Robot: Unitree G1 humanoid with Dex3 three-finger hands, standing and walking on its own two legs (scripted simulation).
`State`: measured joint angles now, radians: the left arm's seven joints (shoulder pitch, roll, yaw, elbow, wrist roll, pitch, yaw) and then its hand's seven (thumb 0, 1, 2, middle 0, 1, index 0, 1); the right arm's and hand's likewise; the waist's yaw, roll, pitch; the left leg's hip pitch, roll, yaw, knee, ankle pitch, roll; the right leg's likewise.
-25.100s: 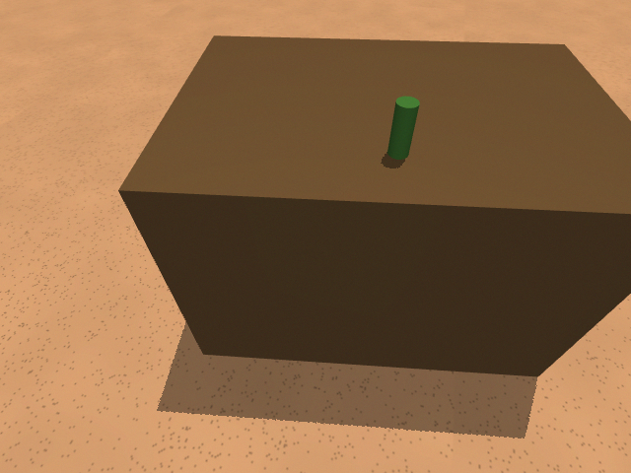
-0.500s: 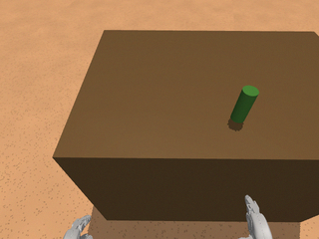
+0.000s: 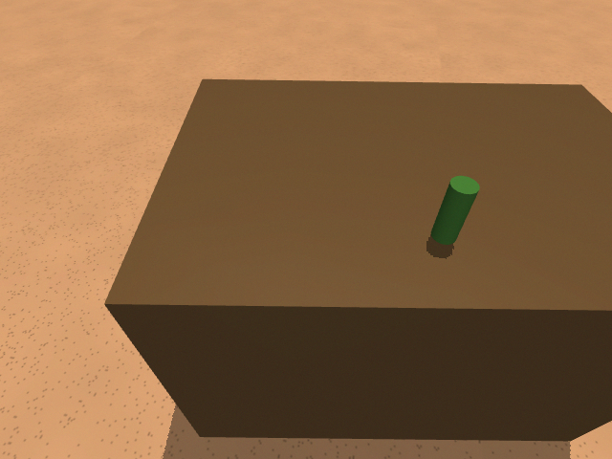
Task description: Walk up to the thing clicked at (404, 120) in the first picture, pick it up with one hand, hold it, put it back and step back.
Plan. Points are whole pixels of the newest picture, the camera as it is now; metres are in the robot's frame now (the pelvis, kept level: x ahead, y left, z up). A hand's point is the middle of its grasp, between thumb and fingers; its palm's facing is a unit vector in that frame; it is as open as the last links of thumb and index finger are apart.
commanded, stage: home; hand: right
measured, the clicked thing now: (453, 211) +0.50 -0.23 +0.03
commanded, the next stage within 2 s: stand in 1.34 s
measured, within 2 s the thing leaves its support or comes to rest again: neither
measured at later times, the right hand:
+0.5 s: hand out of the picture +0.05 -0.25 -0.15, palm faces -0.06 +0.93 -0.36, open 17.3 cm
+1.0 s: hand out of the picture +0.07 -0.24 -0.15, palm faces -0.05 +0.93 -0.36, open 17.3 cm
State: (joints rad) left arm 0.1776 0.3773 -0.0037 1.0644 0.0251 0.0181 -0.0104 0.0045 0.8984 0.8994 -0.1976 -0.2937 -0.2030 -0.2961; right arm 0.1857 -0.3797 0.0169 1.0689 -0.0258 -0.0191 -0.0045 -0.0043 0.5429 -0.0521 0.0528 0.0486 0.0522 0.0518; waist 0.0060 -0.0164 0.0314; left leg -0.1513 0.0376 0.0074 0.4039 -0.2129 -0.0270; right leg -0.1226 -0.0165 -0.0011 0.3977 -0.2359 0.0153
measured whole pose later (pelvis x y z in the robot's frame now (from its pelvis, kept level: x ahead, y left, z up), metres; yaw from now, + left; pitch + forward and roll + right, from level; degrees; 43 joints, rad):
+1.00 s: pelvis +0.00 +0.01 +0.00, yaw +0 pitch -2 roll +0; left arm 0.12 0.35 0.00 1.13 0.02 0.01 -0.01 0.00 0.90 0.90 -0.20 -0.30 -0.20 -0.30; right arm 0.13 -0.35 0.02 1.12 -0.02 -0.02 0.00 0.00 0.52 -0.07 0.06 0.05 0.06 0.06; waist 0.01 -0.01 0.04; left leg -0.12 0.02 0.01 0.34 -0.18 -0.01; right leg -0.09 -0.03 0.00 0.32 -0.19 0.03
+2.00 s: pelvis +0.01 +0.01 +0.00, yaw +0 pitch -2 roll +0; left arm 0.12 0.35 0.00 1.12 0.01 0.00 0.00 0.00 0.90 0.90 -0.20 -0.30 -0.20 -0.30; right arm 0.12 -0.35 0.00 1.13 -0.02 -0.02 0.00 0.00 -0.78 -0.88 0.20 0.29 0.20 0.30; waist 0.00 -0.01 0.04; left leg -0.11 0.01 0.02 0.33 -0.18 -0.01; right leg -0.07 -0.04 0.01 0.30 -0.20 0.04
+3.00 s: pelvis +0.01 +0.02 +0.00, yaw +0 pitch -2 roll +0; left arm 0.13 0.35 0.00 1.12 0.01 0.00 0.00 0.00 0.90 0.90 -0.20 -0.30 -0.21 -0.30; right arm 0.12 -0.35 0.00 1.13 -0.02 -0.02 0.01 0.01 -0.91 -0.90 0.20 0.30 0.20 0.30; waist 0.00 -0.01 0.05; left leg -0.11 0.01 0.02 0.32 -0.18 -0.01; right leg -0.08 -0.04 0.01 0.30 -0.19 0.04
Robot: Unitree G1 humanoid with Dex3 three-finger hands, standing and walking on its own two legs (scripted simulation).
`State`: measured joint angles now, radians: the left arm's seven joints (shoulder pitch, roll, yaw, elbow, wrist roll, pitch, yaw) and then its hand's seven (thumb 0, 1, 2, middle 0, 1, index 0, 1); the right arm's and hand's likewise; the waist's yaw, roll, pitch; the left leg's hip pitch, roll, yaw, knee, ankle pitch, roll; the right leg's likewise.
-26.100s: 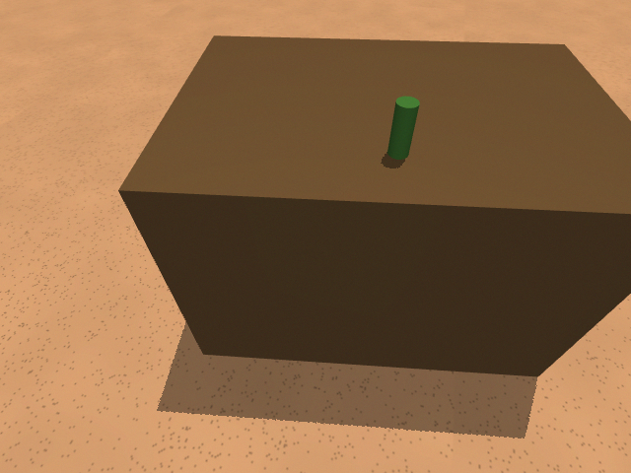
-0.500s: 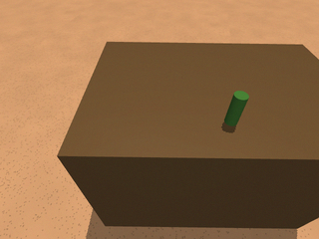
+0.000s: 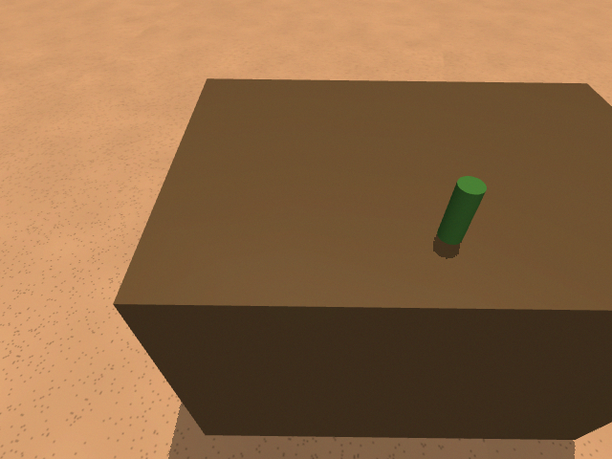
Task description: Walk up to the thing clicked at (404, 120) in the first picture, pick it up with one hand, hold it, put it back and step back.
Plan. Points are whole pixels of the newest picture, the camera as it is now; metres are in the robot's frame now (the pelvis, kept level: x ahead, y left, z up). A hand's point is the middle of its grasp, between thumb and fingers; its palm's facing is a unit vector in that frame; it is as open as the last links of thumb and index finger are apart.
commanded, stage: home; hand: right
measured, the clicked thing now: (460, 212) +0.50 -0.24 +0.03
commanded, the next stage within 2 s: stand in 0.34 s
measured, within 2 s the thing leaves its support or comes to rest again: neither
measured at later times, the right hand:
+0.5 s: hand out of the picture +0.07 -0.25 -0.16, palm faces -0.04 +0.93 -0.36, open 17.3 cm
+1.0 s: hand out of the picture +0.08 -0.25 -0.15, palm faces -0.03 +0.94 -0.35, open 8.0 cm
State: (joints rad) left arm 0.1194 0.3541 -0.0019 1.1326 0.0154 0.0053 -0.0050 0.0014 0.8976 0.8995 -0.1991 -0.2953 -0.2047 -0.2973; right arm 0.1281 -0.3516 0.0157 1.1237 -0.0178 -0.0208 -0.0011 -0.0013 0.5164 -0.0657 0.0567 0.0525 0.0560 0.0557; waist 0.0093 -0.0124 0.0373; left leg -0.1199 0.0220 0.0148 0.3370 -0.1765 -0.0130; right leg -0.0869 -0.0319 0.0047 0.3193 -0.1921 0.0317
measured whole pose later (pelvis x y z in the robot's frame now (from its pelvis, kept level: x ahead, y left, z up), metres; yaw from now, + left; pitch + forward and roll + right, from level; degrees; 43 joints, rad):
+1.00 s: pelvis +0.01 +0.00 +0.00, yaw +0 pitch -2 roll +0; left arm 0.12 0.35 0.00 1.12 0.01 0.00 0.00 0.00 0.90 0.90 -0.20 -0.30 -0.20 -0.30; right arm 0.12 -0.35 0.00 1.13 -0.02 -0.02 0.00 0.00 -0.78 -0.88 0.20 0.29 0.20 0.30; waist 0.00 -0.01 0.04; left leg -0.11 0.01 0.02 0.33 -0.18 -0.01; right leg -0.07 -0.04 0.01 0.30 -0.20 0.04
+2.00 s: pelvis +0.01 +0.01 +0.00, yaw +0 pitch -2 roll +0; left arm 0.13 0.35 0.00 1.12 0.01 0.00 0.00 0.00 0.90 0.90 -0.20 -0.30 -0.21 -0.30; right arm 0.12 -0.35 0.00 1.13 -0.02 -0.02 0.01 0.01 -0.91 -0.90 0.20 0.30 0.20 0.30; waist 0.00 -0.01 0.05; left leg -0.11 0.01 0.02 0.32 -0.18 -0.01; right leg -0.08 -0.04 0.01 0.30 -0.19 0.04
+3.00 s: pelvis +0.00 +0.01 +0.00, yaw +0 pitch -2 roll +0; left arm 0.13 0.36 0.01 1.09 0.00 0.01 0.00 0.00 0.90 0.90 -0.20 -0.30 -0.21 -0.30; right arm 0.11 -0.34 -0.01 1.11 -0.01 -0.01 0.01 0.01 -0.91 -0.90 0.20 0.30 0.20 0.30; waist 0.00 -0.01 0.06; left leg -0.13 0.01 0.03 0.35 -0.19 0.00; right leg -0.11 -0.04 0.02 0.34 -0.20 0.04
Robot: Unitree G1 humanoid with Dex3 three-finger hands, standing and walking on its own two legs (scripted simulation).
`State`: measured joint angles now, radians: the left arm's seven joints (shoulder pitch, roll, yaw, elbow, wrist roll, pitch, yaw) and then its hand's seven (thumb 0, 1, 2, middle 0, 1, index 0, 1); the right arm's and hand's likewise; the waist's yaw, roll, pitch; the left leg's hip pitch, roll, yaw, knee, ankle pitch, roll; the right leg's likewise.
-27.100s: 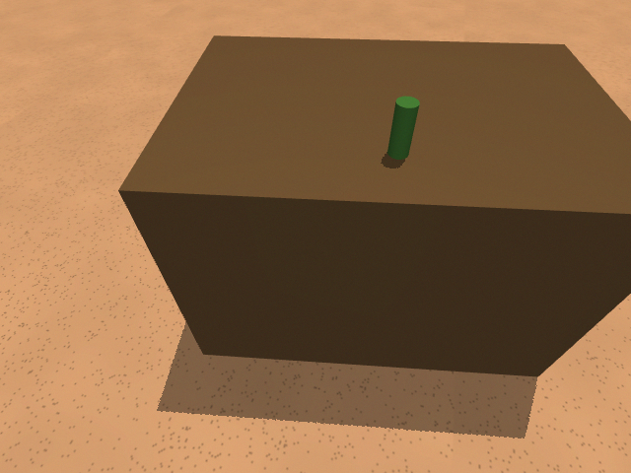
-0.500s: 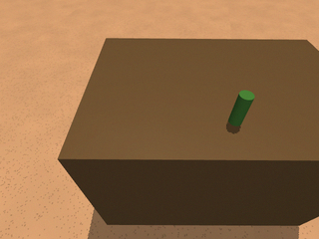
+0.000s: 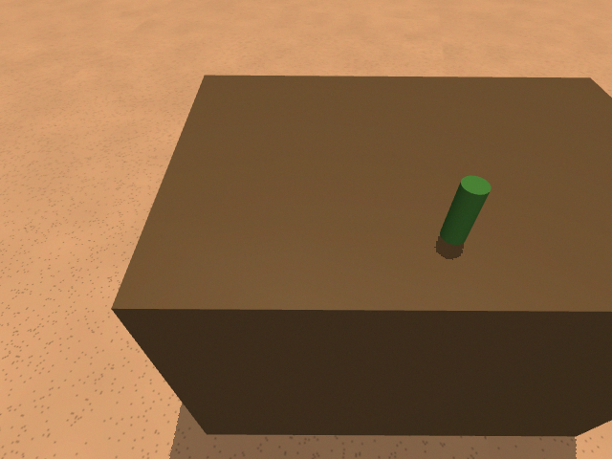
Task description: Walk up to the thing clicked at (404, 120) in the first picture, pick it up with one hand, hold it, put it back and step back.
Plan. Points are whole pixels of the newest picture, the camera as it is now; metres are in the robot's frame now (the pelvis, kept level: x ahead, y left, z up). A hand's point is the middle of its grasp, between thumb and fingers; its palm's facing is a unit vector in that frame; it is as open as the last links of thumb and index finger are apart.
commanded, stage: stand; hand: right
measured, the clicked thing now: (463, 212) +0.50 -0.25 +0.03
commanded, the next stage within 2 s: step back in 1.96 s
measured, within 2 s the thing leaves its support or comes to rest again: neither
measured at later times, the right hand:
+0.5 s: hand out of the picture +0.06 -0.25 -0.16, palm faces -0.04 +0.94 -0.35, open 7.4 cm
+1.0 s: hand out of the picture +0.07 -0.25 -0.16, palm faces -0.03 +0.94 -0.35, open 7.4 cm
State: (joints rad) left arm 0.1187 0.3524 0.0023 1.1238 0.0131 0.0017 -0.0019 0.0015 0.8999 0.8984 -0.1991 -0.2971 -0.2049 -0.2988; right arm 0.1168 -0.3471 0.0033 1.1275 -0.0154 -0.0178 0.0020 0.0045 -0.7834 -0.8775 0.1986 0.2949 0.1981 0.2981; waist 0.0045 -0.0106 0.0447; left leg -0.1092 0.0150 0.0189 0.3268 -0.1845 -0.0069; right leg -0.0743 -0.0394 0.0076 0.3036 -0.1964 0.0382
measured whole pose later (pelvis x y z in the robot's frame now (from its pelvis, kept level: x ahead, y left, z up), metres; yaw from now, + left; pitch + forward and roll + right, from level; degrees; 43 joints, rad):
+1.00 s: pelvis +0.00 +0.00 +0.00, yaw +0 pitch -2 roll +0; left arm 0.13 0.35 0.00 1.12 0.01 0.00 0.00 0.00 0.90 0.90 -0.20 -0.30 -0.21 -0.30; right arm 0.12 -0.35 0.00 1.13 -0.02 -0.02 0.01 0.01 -0.91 -0.90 0.20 0.30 0.20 0.30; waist 0.00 -0.01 0.05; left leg -0.11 0.01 0.02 0.32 -0.18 -0.01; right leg -0.08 -0.04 0.01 0.30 -0.19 0.04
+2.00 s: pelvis -0.01 +0.00 +0.00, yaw +0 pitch -2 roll +0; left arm 0.13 0.36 0.01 1.09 0.00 0.01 0.00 0.00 0.90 0.90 -0.20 -0.30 -0.21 -0.30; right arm 0.11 -0.34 -0.01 1.11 -0.01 -0.01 0.01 0.01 -0.91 -0.90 0.20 0.30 0.20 0.30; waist 0.00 -0.01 0.06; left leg -0.13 0.01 0.03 0.35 -0.19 0.00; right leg -0.11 -0.04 0.02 0.34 -0.20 0.04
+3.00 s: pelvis -0.24 -0.02 -0.03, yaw -3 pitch -3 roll -2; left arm 0.18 0.37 0.08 0.87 0.03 0.03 0.00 0.00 0.90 0.90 -0.20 -0.30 -0.20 -0.30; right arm 0.07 -0.40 -0.05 0.83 -0.01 0.05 0.00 0.01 -0.90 -0.90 0.20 0.30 0.20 0.30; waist 0.02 0.06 0.19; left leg -0.41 0.08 0.00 0.71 -0.28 0.00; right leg -0.22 0.05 0.03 0.63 -0.37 0.00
